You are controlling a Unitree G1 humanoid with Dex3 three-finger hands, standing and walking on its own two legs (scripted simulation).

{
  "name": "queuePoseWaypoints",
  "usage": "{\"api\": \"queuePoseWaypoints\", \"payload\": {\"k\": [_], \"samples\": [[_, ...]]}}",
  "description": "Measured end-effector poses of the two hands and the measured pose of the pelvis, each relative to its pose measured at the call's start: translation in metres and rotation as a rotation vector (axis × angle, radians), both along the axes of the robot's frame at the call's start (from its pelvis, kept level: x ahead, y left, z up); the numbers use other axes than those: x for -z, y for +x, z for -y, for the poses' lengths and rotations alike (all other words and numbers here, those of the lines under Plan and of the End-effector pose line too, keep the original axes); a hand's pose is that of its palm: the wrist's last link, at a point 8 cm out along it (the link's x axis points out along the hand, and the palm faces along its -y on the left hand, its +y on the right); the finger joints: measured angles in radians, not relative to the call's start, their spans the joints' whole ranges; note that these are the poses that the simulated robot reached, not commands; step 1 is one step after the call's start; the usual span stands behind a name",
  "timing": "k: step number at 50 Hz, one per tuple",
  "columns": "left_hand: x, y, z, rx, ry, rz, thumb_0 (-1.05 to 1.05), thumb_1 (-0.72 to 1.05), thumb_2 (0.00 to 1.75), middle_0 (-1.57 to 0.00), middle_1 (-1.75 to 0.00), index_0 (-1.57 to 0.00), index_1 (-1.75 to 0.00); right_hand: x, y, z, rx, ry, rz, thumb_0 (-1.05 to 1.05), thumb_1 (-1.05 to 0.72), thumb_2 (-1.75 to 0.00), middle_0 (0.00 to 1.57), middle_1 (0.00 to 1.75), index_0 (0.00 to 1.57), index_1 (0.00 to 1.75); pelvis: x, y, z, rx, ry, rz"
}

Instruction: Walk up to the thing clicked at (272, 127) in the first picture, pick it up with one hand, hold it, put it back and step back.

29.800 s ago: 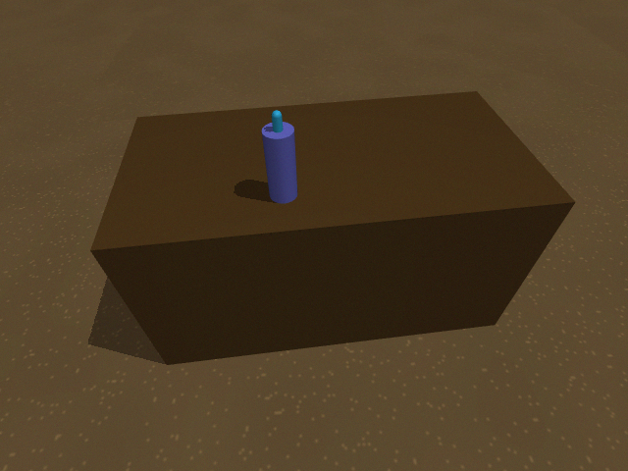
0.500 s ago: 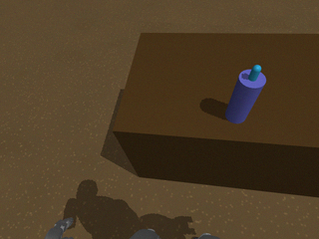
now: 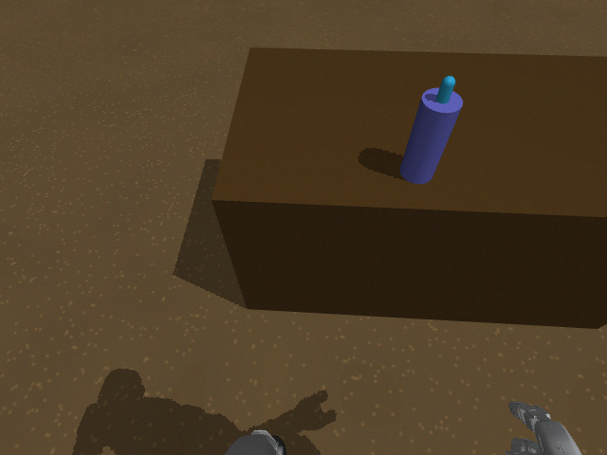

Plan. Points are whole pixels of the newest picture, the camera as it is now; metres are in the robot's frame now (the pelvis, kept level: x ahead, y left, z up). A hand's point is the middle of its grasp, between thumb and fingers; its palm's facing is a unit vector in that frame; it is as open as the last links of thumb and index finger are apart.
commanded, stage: step back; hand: right
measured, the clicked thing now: (431, 130) +0.71 -0.20 -0.04
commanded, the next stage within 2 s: none
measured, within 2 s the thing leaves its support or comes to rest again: neither
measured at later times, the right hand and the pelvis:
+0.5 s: hand out of the picture -0.09 -0.25 -0.15, palm faces -0.11 +0.90 -0.42, open 7.4 cm; pelvis -0.17 +0.02 -0.01, yaw +4 degrees
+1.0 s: hand out of the picture -0.21 -0.26 -0.14, palm faces -0.02 +0.94 -0.35, open 7.4 cm; pelvis -0.33 +0.00 +0.01, yaw -2 degrees
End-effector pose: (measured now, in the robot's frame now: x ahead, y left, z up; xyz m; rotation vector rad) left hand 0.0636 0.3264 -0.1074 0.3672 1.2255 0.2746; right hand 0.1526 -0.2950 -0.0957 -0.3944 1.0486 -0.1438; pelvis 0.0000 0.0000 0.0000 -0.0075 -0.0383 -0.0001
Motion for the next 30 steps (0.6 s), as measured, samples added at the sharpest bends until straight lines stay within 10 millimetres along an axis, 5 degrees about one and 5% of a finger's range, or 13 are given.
{"api": "queuePoseWaypoints", "payload": {"k": [5,9,17,23,30], "samples": [[-0.008,-0.048,0.02,0.015,0.011,-0.026,0.01,0.9,0.9,-0.2,-0.3,-0.21,-0.3,0.022,-0.048,0.015,0.058,0.047,-0.026,0.0,-0.9,-0.9,0.2,0.3,0.2,0.3,0.004,-0.034,0.01,0.005,-0.023,0.022],[-0.023,-0.076,0.025,0.007,0.018,-0.03,0.01,0.9,0.9,-0.2,-0.3,-0.21,-0.3,0.021,-0.096,0.019,0.094,0.063,-0.1,0.01,-0.9,-0.9,0.2,0.3,0.2,0.3,-0.007,-0.053,0.012,0.028,0.041,0.011],[-0.029,-0.073,0.014,0.032,0.038,0.116,0.01,0.9,0.9,-0.2,-0.3,-0.21,-0.3,0.026,-0.188,0.025,0.093,-0.014,-0.239,0.01,-0.9,-0.9,0.2,0.3,0.2,0.3,-0.004,-0.102,0.002,-0.048,0.018,-0.02],[-0.003,-0.089,-0.007,0.037,-0.004,0.203,0.01,0.9,0.9,-0.2,-0.3,-0.21,-0.3,0.021,-0.23,0.005,0.057,-0.062,-0.241,0.01,-0.9,-0.9,0.2,0.3,0.2,0.3,0.01,-0.153,-0.015,-0.085,0.039,0.013],[0.001,-0.147,-0.009,-0.005,-0.07,0.133,0.01,0.9,0.9,-0.2,-0.3,-0.21,-0.3,-0.012,-0.262,-0.014,0.044,-0.064,-0.171,0.01,-0.9,-0.9,0.21,0.3,0.2,0.3,-0.009,-0.192,-0.023,-0.065,-0.027,0.004]]}}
